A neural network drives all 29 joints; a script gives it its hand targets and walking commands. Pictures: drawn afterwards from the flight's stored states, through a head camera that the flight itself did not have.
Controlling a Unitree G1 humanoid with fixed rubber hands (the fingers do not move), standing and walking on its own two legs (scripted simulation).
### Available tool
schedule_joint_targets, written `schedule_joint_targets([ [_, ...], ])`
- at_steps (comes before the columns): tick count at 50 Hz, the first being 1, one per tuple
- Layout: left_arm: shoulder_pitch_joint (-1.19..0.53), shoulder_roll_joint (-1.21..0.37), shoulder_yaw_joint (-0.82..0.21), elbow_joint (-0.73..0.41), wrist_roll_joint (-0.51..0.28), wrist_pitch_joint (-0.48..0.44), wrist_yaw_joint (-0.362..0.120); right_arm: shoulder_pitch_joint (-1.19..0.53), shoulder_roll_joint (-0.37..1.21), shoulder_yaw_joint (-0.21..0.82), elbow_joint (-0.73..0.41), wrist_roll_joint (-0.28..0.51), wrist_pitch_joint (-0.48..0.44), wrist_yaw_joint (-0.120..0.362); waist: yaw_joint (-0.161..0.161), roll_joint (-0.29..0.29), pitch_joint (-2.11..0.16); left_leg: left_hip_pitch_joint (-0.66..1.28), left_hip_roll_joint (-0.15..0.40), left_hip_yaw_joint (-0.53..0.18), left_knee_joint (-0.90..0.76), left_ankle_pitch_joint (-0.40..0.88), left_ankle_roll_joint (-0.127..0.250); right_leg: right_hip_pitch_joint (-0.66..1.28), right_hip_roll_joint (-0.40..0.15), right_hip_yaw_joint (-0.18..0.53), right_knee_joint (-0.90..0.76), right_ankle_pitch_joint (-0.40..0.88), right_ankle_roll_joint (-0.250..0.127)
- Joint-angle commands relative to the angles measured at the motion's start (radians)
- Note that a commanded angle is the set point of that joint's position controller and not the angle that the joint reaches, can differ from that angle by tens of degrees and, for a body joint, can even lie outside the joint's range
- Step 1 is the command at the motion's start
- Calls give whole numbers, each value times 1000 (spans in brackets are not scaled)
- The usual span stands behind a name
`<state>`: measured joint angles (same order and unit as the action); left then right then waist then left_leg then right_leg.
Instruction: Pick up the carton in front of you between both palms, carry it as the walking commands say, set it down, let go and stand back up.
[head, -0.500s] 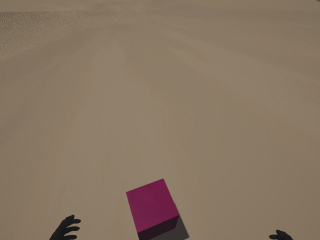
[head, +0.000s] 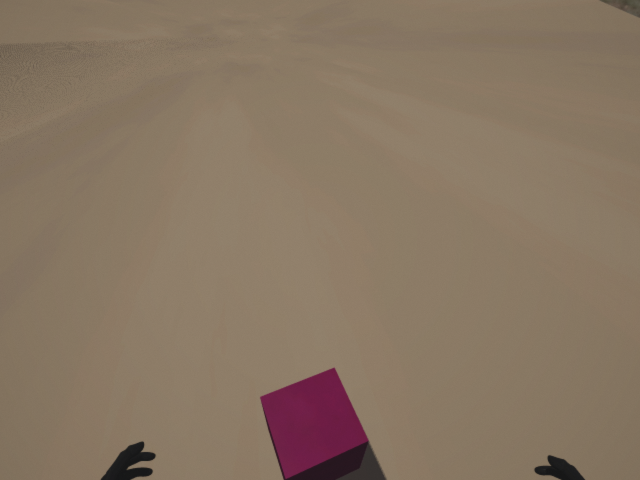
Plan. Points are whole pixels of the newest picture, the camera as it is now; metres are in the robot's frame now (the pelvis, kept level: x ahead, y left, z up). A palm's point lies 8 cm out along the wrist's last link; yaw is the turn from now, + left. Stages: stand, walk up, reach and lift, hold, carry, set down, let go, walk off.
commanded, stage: stand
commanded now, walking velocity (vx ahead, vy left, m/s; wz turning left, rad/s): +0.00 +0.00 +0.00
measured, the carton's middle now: (312, 434) +0.40 +0.03 -0.65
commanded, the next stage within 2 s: none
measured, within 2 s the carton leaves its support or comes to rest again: neither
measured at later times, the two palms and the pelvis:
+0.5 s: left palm out of the picture +0.08 +0.29 -0.10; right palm out of the picture +0.08 -0.31 -0.08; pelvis -0.02 -0.01 +0.01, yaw +1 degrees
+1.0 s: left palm out of the picture +0.06 +0.29 -0.10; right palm out of the picture +0.06 -0.33 -0.09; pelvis -0.03 -0.02 +0.01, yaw +1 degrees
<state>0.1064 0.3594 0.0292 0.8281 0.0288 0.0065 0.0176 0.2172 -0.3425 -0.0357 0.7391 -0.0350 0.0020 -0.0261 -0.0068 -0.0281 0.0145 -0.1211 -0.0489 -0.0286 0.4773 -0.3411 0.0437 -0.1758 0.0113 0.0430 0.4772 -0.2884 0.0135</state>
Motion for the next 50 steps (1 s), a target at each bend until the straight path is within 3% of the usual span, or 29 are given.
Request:
schedule_joint_targets([
  [1,-42,129,28,-35,1,-18,4,-22,-171,-39,-34,-3,-12,-3,5,52,-46,-61,134,-99,-96,360,-25,88,-83,65,-33,294,-36],
  [9,-40,143,22,20,-3,-24,-1,-36,-182,-30,19,1,-19,2,3,29,-35,-67,139,-117,-132,284,-17,89,-92,70,-71,248,-34],
  [13,-37,155,23,44,-1,-25,-2,-31,-195,-28,56,3,-19,5,7,52,-10,-60,136,-111,-147,302,-23,87,-95,76,-83,278,-37],
  [14,-35,163,24,48,-6,-27,-2,-32,-190,-27,60,3,-21,4,6,24,-8,-59,140,-118,-151,295,-22,82,-99,74,-82,276,-33],
  [16,-27,161,21,63,-9,-27,-1,-45,-189,-23,70,8,-22,4,7,45,-23,-50,136,-114,-149,301,-19,90,-98,76,-88,283,-33],
  [21,-46,162,16,90,-5,-28,-3,-60,-194,-17,102,7,-21,5,6,17,-13,-46,133,-116,-165,229,-22,86,-102,84,-125,225,-33],
  [25,-42,165,16,110,-8,-29,-2,-64,-204,-15,121,7,-23,9,5,43,-14,-54,134,-115,-178,235,-21,106,-106,83,-133,258,-33],
  [27,-48,169,13,123,-13,-31,-2,-62,-197,-11,136,10,-23,8,8,15,-20,-40,141,-122,-174,247,-14,96,-113,86,-139,250,-37],
  [39,-53,185,10,166,-14,-33,-5,-83,-211,-3,182,15,-23,10,7,36,-7,-37,142,-124,-187,239,-22,102,-114,86,-165,246,-37],
  [41,-54,186,8,166,-13,-35,-4,-81,-202,2,185,13,-25,10,7,8,-14,-28,148,-125,-179,239,-18,100,-121,89,-168,262,-43],
  [44,-51,189,6,178,-17,-33,-6,-88,-216,2,197,16,-22,9,9,42,-21,-31,146,-121,-188,244,-21,116,-121,84,-162,262,-39],
  [47,-59,197,7,182,-12,-30,-5,-93,-216,1,201,14,-23,10,7,17,-14,-34,146,-121,-191,232,-20,112,-116,83,-170,251,-39],
  [50,-56,195,4,189,-14,-31,-7,-97,-224,3,214,16,-21,9,9,32,1,-39,145,-121,-194,241,-22,108,-118,86,-174,253,-37],
])
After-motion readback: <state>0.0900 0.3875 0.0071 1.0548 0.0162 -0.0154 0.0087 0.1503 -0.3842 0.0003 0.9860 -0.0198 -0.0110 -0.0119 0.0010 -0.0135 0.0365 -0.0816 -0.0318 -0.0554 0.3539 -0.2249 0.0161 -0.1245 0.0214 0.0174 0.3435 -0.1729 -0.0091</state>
